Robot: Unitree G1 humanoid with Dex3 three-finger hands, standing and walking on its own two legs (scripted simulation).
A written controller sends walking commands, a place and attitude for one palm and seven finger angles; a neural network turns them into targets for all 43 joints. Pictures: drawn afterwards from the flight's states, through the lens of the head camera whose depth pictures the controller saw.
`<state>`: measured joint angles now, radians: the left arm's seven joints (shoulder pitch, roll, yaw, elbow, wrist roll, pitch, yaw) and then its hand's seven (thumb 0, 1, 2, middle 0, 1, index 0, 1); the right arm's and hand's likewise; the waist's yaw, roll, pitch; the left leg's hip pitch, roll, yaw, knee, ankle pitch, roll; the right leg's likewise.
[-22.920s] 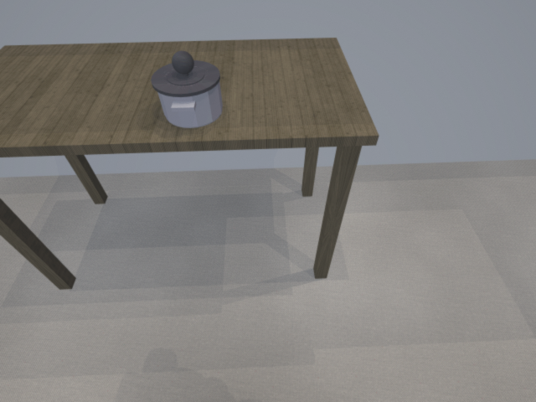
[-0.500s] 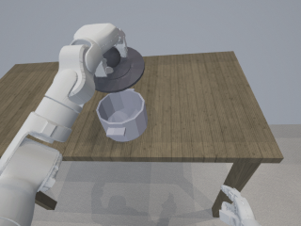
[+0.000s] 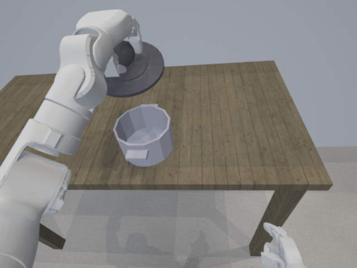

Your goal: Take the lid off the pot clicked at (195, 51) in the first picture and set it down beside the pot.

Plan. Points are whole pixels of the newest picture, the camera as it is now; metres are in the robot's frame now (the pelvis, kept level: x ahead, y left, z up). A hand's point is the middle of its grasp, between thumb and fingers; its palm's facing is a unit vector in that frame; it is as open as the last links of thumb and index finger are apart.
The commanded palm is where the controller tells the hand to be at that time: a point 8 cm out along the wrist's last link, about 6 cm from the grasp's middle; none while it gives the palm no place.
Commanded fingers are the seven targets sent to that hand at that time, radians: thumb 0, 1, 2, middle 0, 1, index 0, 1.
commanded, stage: move the lid sideways beside the pot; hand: left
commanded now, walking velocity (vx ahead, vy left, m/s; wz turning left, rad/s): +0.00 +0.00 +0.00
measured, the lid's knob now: (122, 53) +0.47 +0.12 +0.27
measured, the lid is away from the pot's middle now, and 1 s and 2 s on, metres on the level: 0.02 0.12 0.23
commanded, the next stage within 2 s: none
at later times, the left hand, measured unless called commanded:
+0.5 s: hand (82, 64) +0.42 +0.19 +0.28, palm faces -0.05 -0.02 -1.00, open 8.0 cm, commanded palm +0.39 +0.20 +0.35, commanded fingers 0.00 0.52 1.16 -0.96 -0.94 -0.91 -0.90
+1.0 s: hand (61, 61) +0.43 +0.24 +0.28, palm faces -0.07 -0.01 -1.00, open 8.0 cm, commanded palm +0.39 +0.25 +0.35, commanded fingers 0.00 0.52 1.16 -0.96 -0.94 -0.91 -0.90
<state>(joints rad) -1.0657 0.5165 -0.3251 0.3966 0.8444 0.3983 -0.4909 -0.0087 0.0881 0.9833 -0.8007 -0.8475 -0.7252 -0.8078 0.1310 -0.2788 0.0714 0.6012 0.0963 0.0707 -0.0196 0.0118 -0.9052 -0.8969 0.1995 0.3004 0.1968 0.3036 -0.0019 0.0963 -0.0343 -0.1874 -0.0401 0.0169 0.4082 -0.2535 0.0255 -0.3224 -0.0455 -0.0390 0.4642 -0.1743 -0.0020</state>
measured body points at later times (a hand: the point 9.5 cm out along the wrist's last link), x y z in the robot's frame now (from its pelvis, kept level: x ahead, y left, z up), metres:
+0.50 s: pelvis +0.00 +0.01 +0.00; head +0.01 -0.04 +0.45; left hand +0.42 +0.19 +0.33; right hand +0.19 -0.22 -0.10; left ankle -0.03 +0.11 -0.74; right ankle +0.04 -0.12 -0.74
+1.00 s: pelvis +0.00 +0.02 +0.00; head +0.02 -0.02 +0.45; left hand +0.43 +0.23 +0.34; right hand +0.17 -0.21 -0.11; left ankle -0.03 +0.11 -0.74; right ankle +0.04 -0.12 -0.74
